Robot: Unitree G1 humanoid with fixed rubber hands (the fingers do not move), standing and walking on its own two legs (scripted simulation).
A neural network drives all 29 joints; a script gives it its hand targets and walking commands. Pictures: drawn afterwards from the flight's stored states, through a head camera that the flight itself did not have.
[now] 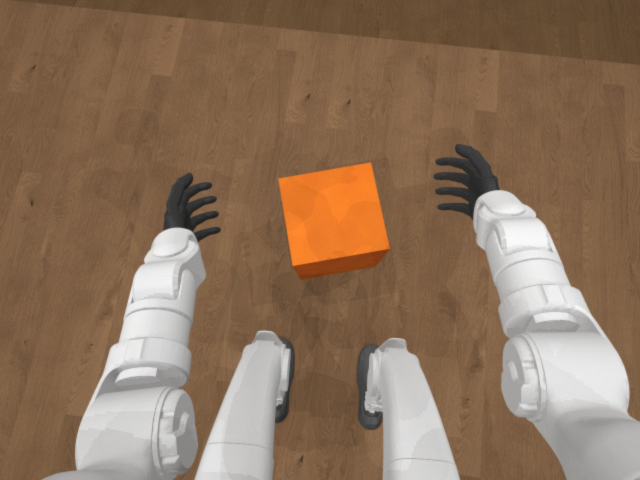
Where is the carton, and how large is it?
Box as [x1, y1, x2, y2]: [278, 162, 389, 279]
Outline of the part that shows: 370,162 278,179 292,264 300,279 375,266 388,250 388,242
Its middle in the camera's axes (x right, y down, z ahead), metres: +0.03 -0.04 +0.96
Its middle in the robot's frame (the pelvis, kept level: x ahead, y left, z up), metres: +0.51 +0.02 -0.54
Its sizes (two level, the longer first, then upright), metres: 0.210 0.200 0.250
